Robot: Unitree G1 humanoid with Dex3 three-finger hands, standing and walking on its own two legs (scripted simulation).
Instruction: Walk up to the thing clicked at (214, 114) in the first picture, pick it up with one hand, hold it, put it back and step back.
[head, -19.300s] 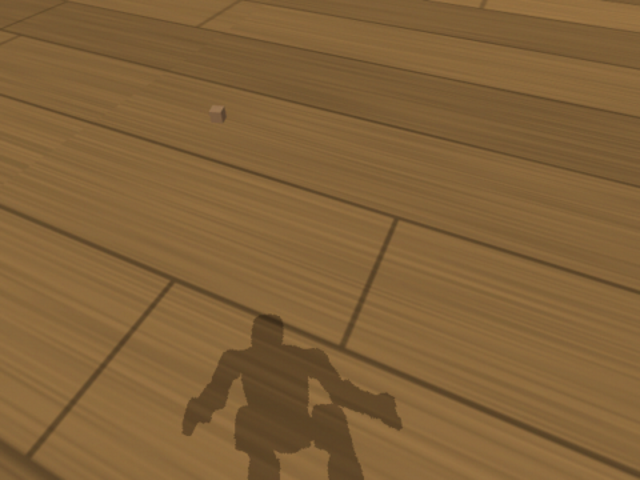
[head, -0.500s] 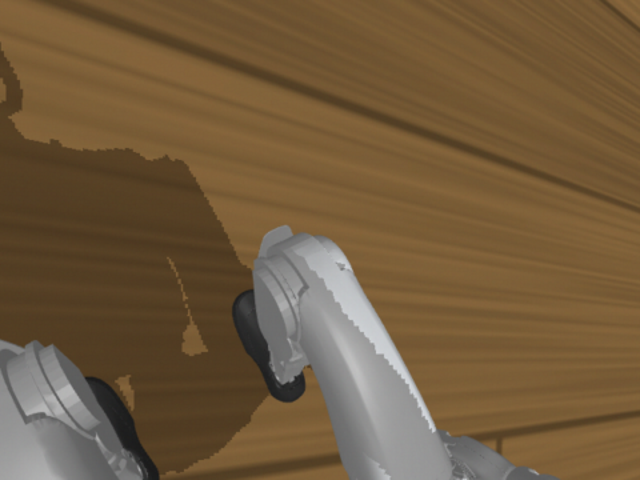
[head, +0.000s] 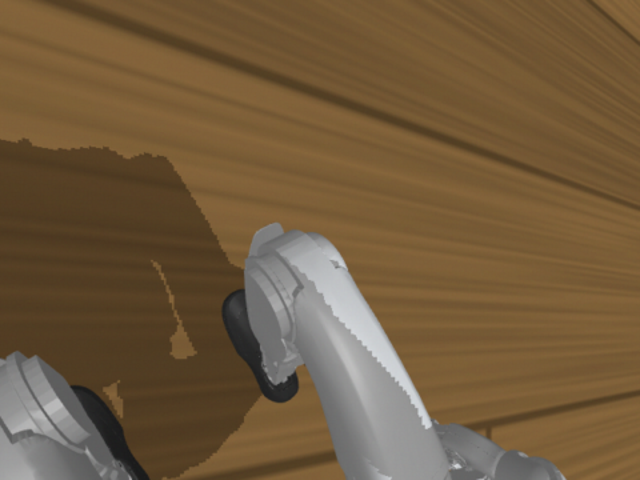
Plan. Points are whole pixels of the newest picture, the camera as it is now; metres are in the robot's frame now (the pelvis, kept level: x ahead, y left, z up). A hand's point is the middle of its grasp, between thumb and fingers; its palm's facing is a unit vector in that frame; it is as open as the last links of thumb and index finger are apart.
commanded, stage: rest palm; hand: left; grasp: from above
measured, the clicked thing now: out of the picture +0.45 +0.36 -0.29
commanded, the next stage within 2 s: close in 1.48 s
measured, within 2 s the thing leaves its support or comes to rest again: neither
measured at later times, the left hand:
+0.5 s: hand out of the picture +0.45 +0.34 -0.25, palm faces +0.04 -0.46 -0.88, open 13.9 cm
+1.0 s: hand out of the picture +0.45 +0.34 -0.27, palm faces +0.04 -0.46 -0.88, open 13.8 cm
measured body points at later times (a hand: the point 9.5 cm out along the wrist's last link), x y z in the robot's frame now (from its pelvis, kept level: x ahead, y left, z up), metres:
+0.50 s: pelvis +0.00 +0.00 +0.00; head +0.31 +0.11 +0.30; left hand +0.45 +0.36 -0.20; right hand +0.00 -0.25 -0.04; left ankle +0.06 +0.14 -0.29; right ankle +0.12 -0.12 -0.29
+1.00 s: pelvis +0.00 +0.00 +0.00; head +0.32 +0.11 +0.29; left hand +0.45 +0.36 -0.22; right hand +0.00 -0.25 -0.04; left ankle +0.06 +0.14 -0.29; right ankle +0.12 -0.12 -0.29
